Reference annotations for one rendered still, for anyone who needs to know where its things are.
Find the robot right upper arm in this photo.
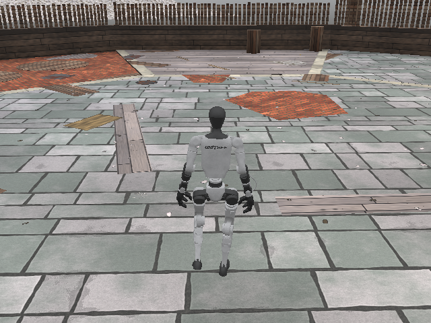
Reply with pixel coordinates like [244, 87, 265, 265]
[230, 136, 246, 174]

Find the robot left foot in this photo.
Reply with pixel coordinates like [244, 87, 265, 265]
[192, 259, 202, 270]

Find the robot left forearm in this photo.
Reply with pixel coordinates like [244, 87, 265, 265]
[178, 163, 192, 193]

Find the robot right foot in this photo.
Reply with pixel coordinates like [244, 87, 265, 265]
[219, 259, 230, 277]

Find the robot foot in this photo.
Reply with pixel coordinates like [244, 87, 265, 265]
[219, 259, 230, 277]
[192, 259, 202, 270]

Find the robot right forearm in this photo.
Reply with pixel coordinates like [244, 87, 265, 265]
[240, 164, 253, 197]

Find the robot right hand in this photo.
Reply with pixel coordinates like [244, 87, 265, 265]
[238, 195, 254, 213]

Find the robot left upper arm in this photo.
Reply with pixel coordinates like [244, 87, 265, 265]
[185, 135, 203, 173]

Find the robot left hand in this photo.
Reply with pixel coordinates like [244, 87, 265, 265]
[176, 191, 192, 208]

